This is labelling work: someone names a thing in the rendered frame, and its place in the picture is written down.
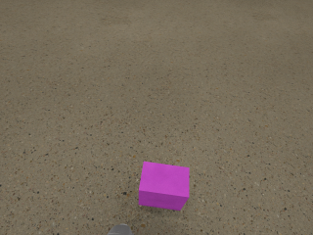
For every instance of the carton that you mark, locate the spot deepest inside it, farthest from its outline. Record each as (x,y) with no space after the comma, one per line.
(164,186)

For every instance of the robot left thigh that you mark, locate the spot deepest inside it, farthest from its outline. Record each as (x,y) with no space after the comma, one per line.
(120,229)

